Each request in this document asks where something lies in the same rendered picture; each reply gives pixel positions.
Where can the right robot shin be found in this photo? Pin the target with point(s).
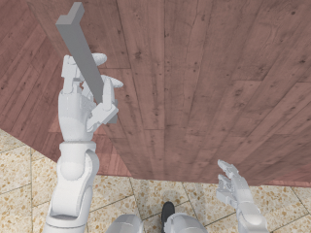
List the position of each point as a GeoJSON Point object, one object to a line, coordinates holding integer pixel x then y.
{"type": "Point", "coordinates": [165, 228]}

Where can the left robot forearm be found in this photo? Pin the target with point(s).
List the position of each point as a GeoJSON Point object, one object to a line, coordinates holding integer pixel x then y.
{"type": "Point", "coordinates": [76, 169]}

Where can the robot left hand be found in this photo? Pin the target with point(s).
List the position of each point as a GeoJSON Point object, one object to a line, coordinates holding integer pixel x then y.
{"type": "Point", "coordinates": [76, 104]}

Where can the right robot forearm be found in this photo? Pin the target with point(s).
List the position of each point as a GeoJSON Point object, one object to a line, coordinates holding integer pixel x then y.
{"type": "Point", "coordinates": [250, 220]}

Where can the robot left thigh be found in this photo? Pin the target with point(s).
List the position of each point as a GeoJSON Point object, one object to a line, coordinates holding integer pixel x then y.
{"type": "Point", "coordinates": [126, 223]}

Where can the wardrobe door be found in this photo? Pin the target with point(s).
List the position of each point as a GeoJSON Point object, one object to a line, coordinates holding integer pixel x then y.
{"type": "Point", "coordinates": [302, 174]}
{"type": "Point", "coordinates": [203, 80]}

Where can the handle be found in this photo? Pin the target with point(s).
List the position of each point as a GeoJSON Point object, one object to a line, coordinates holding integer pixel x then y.
{"type": "Point", "coordinates": [72, 34]}

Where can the robot right hand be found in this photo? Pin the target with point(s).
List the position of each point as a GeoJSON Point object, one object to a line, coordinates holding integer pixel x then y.
{"type": "Point", "coordinates": [235, 191]}

